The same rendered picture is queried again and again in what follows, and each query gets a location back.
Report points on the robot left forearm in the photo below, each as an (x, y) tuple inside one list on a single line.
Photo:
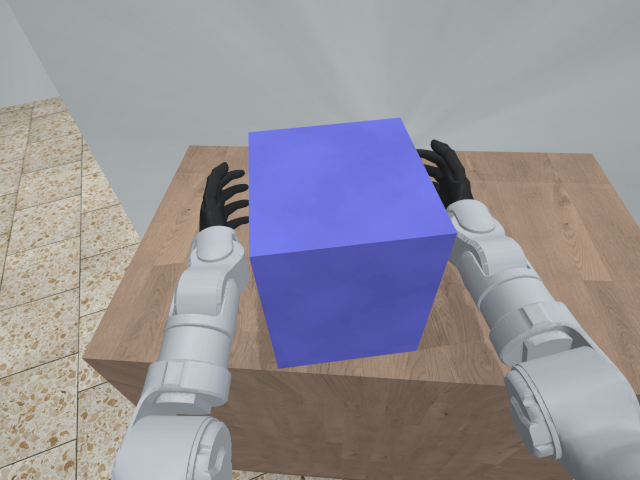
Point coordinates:
[(191, 374)]

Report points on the left robot hand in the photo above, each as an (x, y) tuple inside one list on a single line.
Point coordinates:
[(213, 212)]

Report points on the robot left upper arm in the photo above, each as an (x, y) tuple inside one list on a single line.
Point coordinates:
[(176, 448)]

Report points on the carton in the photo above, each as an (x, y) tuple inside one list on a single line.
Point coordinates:
[(348, 240)]

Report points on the right robot hand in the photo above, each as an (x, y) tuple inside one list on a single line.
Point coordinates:
[(450, 174)]

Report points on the robot right upper arm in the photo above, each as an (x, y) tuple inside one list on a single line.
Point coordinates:
[(572, 406)]

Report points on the pedestal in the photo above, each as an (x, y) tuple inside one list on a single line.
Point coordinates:
[(439, 413)]

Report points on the robot right forearm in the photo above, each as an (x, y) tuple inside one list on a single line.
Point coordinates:
[(525, 321)]

